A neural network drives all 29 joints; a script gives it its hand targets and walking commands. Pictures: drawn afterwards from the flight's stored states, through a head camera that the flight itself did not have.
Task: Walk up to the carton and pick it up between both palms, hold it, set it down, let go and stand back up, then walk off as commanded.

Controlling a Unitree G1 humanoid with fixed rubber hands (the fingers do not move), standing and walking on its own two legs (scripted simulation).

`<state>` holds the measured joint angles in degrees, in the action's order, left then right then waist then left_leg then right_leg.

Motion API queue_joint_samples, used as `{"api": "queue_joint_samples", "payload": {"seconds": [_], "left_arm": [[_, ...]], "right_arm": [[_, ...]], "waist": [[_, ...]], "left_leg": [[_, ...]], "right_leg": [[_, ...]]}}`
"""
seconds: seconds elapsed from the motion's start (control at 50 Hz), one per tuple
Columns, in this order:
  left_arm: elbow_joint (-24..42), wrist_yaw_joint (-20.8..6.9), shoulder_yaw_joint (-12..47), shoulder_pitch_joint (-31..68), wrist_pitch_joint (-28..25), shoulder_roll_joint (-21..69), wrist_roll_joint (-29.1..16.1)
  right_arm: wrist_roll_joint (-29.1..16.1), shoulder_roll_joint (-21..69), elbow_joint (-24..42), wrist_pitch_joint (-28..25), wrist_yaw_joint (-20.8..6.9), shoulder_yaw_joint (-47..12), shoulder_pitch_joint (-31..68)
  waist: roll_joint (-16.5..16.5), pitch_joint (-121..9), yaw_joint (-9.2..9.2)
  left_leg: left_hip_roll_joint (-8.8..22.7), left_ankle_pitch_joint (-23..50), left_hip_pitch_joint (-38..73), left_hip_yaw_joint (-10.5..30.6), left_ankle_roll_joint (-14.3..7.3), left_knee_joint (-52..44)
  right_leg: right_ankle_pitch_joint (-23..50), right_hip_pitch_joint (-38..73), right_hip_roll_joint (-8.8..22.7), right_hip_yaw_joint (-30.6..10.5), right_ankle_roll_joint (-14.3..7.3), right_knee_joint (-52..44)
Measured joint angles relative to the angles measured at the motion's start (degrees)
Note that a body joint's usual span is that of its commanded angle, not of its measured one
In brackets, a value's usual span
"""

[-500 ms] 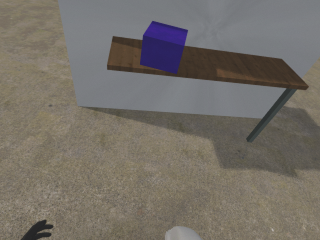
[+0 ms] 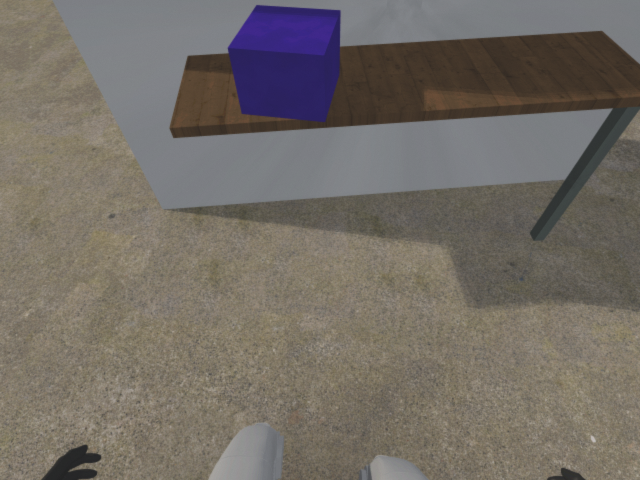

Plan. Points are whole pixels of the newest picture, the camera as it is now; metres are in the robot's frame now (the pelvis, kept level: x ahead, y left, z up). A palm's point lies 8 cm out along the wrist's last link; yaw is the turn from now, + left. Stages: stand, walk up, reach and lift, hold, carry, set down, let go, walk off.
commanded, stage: walk up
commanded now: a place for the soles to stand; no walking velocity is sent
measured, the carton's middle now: (290, 62) +0.99 +0.09 -0.02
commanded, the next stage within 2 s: none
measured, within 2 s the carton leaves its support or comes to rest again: neither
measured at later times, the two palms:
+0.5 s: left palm out of the picture +0.08 +0.34 -0.08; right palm out of the picture +0.12 -0.30 -0.07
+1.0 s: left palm out of the picture +0.10 +0.35 -0.07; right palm (564, 474) +0.13 -0.29 -0.08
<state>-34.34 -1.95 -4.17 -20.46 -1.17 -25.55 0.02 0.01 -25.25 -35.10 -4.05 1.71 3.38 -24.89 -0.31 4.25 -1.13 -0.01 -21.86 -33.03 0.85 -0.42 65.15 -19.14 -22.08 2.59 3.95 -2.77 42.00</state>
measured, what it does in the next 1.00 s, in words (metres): steps on the spot: left foot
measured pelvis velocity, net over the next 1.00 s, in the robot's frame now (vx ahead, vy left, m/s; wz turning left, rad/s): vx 0.01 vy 0.02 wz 0.08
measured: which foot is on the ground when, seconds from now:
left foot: up 0.00-0.20, down 0.22-1.00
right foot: down 0.00-1.00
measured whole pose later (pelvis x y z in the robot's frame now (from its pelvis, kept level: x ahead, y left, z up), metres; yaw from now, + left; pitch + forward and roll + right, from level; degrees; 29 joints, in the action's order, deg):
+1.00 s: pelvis +0.01 +0.02 -0.01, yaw +5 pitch +0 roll +0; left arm -34.3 -1.2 -4.2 -15.0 -1.5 -25.5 0.0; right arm 0.0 -25.1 -35.1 -4.4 1.3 2.6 -19.9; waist -0.3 3.5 -1.1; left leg -1.2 -19.7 -24.9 0.8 -1.5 44.9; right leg -22.6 -22.1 3.3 6.9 -1.9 45.1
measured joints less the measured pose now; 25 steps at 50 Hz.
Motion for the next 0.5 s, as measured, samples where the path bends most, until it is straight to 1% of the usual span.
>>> {"api": "queue_joint_samples", "payload": {"seconds": [0.04, 0.1, 0.18, 0.22, 0.26, 0.32, 0.36, 0.38, 0.46, 0.5], "left_arm": [[0.0, 0.3, 0.0, -0.1, 0.0, 0.0, 0.0], [0.0, 0.7, 0.0, 0.8, 0.0, 0.0, 0.0], [0.0, 0.8, 0.0, 2.3, 0.0, 0.0, 0.0], [0.0, 0.8, 0.0, 3.1, 0.0, 0.0, 0.0], [0.0, 0.8, 0.0, 4.1, 0.0, 0.0, 0.0], [0.0, 0.8, 0.0, 4.3, 0.1, 0.0, 0.0], [0.0, 0.8, 0.0, 4.4, 0.1, 0.0, 0.0], [0.0, 0.8, 0.0, 4.4, 0.1, 0.0, 0.0], [0.0, 0.8, 0.0, 3.4, 0.1, 0.0, 0.0], [0.0, 0.8, 0.0, 2.9, 0.1, 0.0, 0.0]], "right_arm": [[0.0, 0.0, 0.0, 0.5, 0.0, 0.0, 0.2], [0.0, 0.0, 0.0, 1.1, 0.0, -0.1, 0.2], [0.0, 0.0, 0.0, 1.3, 0.0, -0.1, 0.7], [0.0, 0.0, 0.0, 1.2, 0.0, -0.1, 0.7], [0.0, 0.2, 0.0, 1.0, 0.0, -0.3, 0.8], [0.0, 0.1, 0.0, 0.2, 0.0, -0.3, 2.0], [0.0, 0.1, 0.0, 0.0, 0.0, -0.3, 2.8], [0.0, 0.1, 0.0, 0.0, 0.0, -0.3, 3.1], [0.0, 0.1, 0.0, 0.2, -0.1, -0.4, 4.4], [0.0, 0.1, 0.0, 0.5, -0.1, -0.4, 4.4]], "waist": [[1.2, 0.0, 0.02], [2.3, -0.1, 0.02], [2.2, -0.1, 0.03], [1.6, -0.1, 0.05], [-0.3, 0.0, -0.01], [-1.3, -0.1, 0.00], [-1.7, -0.1, 0.00], [-1.8, -0.1, -0.01], [-1.7, -0.1, -0.02], [-1.3, -0.5, -0.02]], "left_leg": [[0.0, 0.2, -0.1, 0.0, 0.0, -2.1], [0.0, 0.2, 1.2, 0.0, 0.0, -7.8], [0.1, 0.2, 5.2, 0.1, -0.1, -15.4], [0.0, 0.6, 9.0, 0.1, -0.8, -20.9], [-1.3, 2.9, 9.7, -0.1, -0.9, -21.3], [-1.3, 2.7, 10.0, 0.0, -1.3, -21.2], [-1.2, 2.8, 9.7, 0.0, -1.5, -21.3], [-1.2, 2.8, 9.3, 0.0, -1.5, -21.2], [-0.9, 2.7, 8.8, 0.0, -1.2, -20.3], [-0.9, 1.6, 8.2, 0.0, -1.2, -19.2]], "right_leg": [[-0.2, 0.0, -0.6, 0.5, -0.2, 0.0], [-0.5, 0.0, -1.1, 1.7, -0.4, 0.0], [-0.9, -0.1, -1.0, 3.3, -0.4, 0.5], [-1.9, -0.1, -0.6, 3.9, -0.3, 2.0], [-3.3, 0.0, 1.0, 3.9, -0.3, 4.2], [-8.2, -0.1, 0.5, 3.2, -0.3, 5.2], [-9.2, 0.0, 0.4, 2.7, -0.3, 5.2], [-9.1, -0.1, 0.4, 2.4, -0.3, 4.8], [-2.7, 0.0, 0.1, 2.4, -0.1, 3.6], [-3.0, 0.0, 0.3, 2.7, 0.3, 3.7]]}}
